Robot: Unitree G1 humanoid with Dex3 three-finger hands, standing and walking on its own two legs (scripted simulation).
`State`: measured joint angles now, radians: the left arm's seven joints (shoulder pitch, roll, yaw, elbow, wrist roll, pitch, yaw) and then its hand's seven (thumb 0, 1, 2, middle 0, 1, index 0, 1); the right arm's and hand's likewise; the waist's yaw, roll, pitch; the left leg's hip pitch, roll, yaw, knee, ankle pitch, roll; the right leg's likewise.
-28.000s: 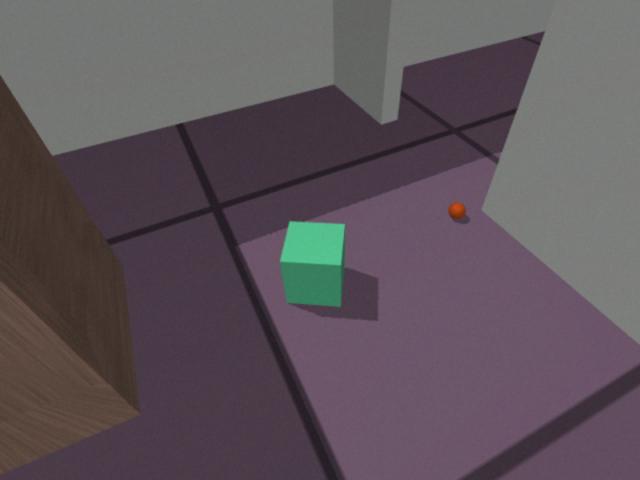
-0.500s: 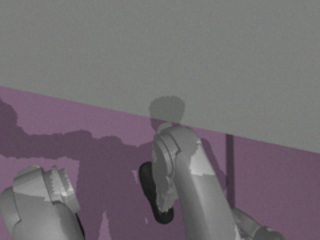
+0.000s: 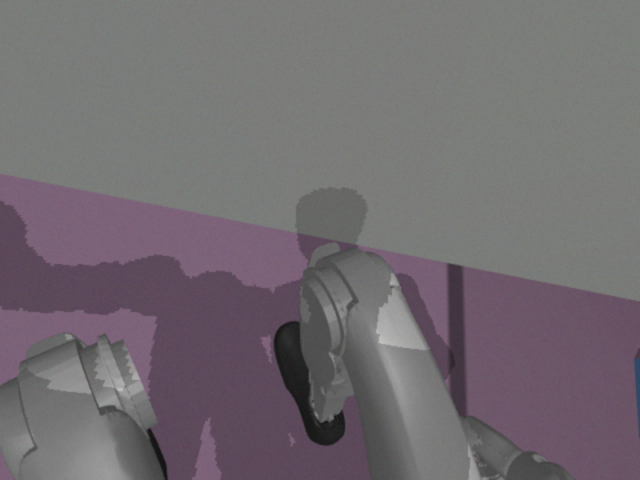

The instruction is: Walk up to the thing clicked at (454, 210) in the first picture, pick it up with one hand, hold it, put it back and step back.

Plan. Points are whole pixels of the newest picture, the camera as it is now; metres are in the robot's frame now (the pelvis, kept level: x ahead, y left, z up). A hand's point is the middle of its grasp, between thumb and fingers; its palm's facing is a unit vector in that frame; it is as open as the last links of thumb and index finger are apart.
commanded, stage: settle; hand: left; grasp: from above
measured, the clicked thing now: out of the picture +0.44 +0.34 -0.25
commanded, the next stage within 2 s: lift in 0.92 s
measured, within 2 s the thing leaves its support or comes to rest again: leaves its support in 0.30 s
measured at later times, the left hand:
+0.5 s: hand out of the picture +0.43 +0.35 -0.19, palm faces -0.37 -0.14 -0.92, open 9.4 cm
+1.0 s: hand out of the picture +0.42 +0.35 -0.11, palm faces -0.43 -0.10 -0.90, open 9.3 cm
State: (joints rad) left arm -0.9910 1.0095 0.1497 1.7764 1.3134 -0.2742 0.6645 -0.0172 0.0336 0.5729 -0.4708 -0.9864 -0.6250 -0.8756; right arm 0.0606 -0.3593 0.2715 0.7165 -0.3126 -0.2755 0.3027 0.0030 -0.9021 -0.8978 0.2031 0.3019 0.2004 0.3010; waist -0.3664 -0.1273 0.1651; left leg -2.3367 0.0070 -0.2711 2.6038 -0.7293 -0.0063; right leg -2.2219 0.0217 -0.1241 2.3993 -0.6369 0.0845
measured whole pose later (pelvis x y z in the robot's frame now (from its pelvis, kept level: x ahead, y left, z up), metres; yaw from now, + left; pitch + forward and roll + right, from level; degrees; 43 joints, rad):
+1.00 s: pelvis +0.00 -0.01 +0.04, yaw +6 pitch +32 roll -9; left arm -0.91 0.78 0.11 1.37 1.25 -0.25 0.33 -0.01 -0.02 0.54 -0.64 -0.79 -0.76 -0.75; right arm 0.16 -0.31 0.06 0.73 -0.14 -0.08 0.21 0.00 -0.91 -0.90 0.20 0.30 0.20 0.30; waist -0.23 0.01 -0.04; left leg -2.31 0.00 -0.16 2.42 -0.68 -0.01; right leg -2.23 -0.02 -0.05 2.30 -0.64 0.06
